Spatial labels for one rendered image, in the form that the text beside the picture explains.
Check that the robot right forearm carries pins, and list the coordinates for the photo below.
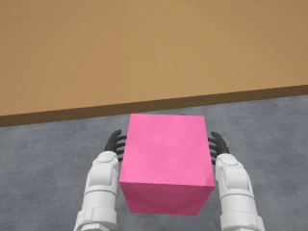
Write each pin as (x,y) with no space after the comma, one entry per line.
(236,196)

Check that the robot left forearm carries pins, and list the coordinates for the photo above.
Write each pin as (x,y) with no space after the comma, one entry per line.
(98,209)

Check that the right robot hand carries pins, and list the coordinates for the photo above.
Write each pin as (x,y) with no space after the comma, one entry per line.
(220,146)

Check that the carton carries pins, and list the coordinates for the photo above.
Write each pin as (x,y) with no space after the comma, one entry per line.
(166,167)

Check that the left robot hand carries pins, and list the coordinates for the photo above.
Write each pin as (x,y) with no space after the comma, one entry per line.
(112,144)

